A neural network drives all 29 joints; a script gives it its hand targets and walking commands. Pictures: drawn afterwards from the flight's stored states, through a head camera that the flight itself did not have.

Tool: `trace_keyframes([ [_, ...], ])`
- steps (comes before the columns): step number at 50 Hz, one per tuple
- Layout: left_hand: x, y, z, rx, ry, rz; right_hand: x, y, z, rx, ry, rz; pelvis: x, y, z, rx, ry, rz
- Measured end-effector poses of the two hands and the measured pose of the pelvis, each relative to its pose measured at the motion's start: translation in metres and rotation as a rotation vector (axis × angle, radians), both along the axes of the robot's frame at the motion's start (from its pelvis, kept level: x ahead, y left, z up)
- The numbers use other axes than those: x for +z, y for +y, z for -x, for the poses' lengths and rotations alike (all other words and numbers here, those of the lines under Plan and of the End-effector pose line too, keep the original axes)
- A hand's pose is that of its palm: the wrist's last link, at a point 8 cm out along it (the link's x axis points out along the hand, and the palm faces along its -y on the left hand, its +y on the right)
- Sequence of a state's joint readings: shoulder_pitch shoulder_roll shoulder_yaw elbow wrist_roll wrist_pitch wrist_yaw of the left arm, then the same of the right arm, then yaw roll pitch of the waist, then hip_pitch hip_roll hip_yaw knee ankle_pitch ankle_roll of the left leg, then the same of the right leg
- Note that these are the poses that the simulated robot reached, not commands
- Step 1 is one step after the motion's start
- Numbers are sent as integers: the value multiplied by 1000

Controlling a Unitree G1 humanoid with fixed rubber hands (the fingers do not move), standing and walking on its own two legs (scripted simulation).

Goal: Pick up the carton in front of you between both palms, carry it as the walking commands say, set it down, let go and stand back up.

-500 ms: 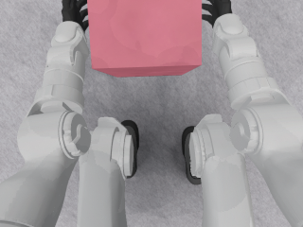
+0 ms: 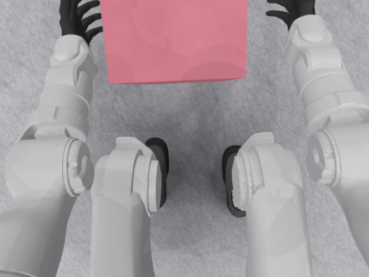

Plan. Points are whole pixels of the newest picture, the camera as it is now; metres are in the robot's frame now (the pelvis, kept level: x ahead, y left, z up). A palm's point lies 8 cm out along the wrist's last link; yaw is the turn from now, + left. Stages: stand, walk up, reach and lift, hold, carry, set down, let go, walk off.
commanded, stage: set down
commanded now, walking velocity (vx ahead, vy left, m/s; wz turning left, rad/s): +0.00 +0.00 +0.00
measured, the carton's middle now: (178, 29) +0.51 +0.03 -0.24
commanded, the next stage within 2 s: let go in 1.12 s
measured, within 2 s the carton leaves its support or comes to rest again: neither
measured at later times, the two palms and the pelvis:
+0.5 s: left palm out of the picture +0.51 +0.21 -0.04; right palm out of the picture +0.54 -0.17 -0.03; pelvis +0.01 +0.00 +0.08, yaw +0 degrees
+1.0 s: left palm out of the picture +0.51 +0.22 +0.11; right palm out of the picture +0.54 -0.18 +0.12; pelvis +0.03 +0.00 +0.21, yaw +0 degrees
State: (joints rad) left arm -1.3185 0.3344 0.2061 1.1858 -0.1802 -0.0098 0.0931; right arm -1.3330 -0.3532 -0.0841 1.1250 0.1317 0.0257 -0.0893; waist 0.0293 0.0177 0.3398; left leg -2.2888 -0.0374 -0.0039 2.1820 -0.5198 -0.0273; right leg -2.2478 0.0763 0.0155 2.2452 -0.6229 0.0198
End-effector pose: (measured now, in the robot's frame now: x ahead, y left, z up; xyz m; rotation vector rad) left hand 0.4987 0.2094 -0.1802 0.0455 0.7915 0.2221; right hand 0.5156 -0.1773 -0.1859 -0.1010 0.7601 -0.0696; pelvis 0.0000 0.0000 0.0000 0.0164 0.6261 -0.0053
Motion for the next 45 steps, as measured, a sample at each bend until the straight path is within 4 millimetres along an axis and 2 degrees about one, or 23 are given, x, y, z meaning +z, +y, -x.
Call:
trace_keyframes([
  [3,1,4,-1,5,-26,3,5,-6,-4,-3,-22,-4,-1,0,-1,-4,-2,-1],
  [6,9,3,-8,3,-64,9,15,-4,-13,2,-57,-13,-1,0,-2,-6,2,0],
  [9,23,1,-14,-1,-106,16,30,1,-21,5,-93,-18,1,0,-3,-4,10,2],
  [12,45,-1,-16,-8,-146,20,52,7,-24,5,-123,-21,10,0,-4,0,22,4],
  [22,127,0,-10,-2,-146,19,133,5,-21,-12,-112,-10,68,1,-10,6,121,12],
  [35,198,4,-12,-7,-164,9,203,0,-23,-3,-133,-8,129,2,-16,6,190,13],
  [45,263,9,-10,-15,-167,13,269,-4,-23,5,-134,-11,185,2,-26,6,196,13],
])
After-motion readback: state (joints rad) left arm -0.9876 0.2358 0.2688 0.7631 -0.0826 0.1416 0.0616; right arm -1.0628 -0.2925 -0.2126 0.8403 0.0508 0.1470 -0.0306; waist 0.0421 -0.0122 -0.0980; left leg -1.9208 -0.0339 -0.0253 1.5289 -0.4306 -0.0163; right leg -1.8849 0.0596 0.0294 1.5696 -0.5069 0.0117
